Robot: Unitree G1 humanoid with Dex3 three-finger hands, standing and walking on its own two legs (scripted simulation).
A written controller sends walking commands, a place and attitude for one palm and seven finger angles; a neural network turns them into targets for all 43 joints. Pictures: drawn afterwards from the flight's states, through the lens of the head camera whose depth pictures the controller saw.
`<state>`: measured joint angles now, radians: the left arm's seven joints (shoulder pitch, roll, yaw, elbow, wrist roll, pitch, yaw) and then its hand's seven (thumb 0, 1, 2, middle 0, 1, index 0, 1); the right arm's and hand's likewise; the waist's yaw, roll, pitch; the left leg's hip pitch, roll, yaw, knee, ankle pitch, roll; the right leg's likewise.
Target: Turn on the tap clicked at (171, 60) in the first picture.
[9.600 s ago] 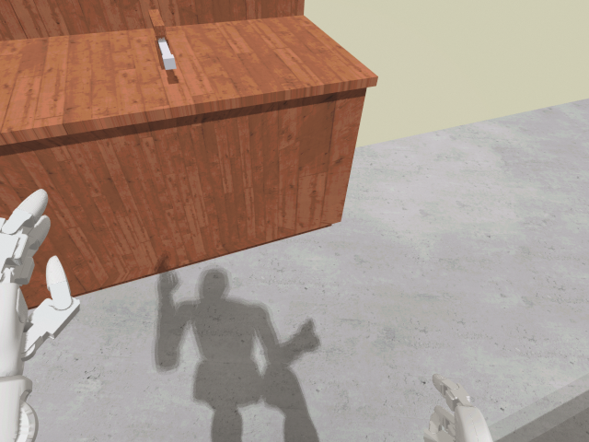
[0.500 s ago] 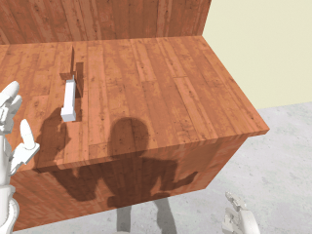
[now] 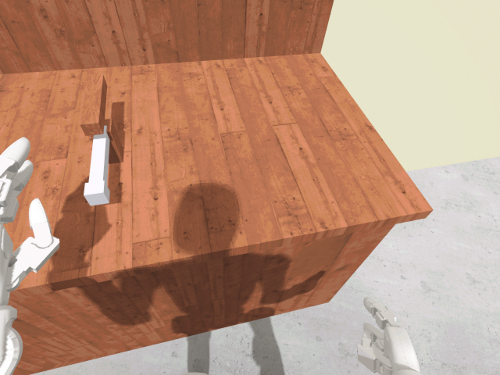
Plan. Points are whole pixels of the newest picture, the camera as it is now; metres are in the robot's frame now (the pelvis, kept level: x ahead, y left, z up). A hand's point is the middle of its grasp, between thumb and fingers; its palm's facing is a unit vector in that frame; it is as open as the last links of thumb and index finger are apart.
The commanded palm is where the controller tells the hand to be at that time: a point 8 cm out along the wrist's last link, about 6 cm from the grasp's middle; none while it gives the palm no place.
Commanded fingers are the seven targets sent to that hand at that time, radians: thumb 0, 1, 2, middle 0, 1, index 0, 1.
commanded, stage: come to a stop and stand still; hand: left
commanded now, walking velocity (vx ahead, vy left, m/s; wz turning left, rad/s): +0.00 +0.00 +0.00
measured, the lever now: (97, 193) +0.34 +0.28 +0.08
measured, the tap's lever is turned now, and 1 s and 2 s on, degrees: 0 0 0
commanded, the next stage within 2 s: look again from close up in 0.12 s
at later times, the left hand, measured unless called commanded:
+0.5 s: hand (69, 234) +0.23 +0.24 +0.15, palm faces +0.38 -0.84 -0.38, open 7.4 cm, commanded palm +0.17 +0.27 +0.18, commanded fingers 0.00 0.90 0.90 -0.20 -0.30 -0.20 -0.30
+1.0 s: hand (71, 280) +0.18 +0.22 +0.15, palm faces +0.49 -0.81 -0.34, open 7.4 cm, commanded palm +0.15 +0.26 +0.17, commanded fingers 0.00 0.90 0.90 -0.20 -0.30 -0.20 -0.30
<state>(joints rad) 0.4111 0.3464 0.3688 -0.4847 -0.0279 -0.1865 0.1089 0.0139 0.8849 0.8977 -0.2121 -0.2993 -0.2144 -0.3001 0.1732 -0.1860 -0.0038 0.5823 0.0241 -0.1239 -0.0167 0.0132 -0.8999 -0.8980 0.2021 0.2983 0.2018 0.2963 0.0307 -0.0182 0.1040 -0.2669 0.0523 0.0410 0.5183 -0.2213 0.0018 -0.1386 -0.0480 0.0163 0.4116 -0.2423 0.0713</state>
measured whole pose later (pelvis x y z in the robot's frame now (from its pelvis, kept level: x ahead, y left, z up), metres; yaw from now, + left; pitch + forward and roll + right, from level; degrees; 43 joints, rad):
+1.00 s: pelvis -0.02 -0.05 -0.02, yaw +3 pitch -2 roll -1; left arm 0.33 0.34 0.29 -0.37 -0.03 -0.10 0.13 0.02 0.88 0.90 -0.22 -0.30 -0.22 -0.30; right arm 0.15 -0.22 0.02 0.63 -0.02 -0.17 -0.03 0.01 -0.90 -0.90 0.20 0.30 0.20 0.30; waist 0.07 0.01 0.01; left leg -0.37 0.07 -0.04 0.65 -0.25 -0.05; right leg -0.27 -0.04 -0.09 0.67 -0.36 0.00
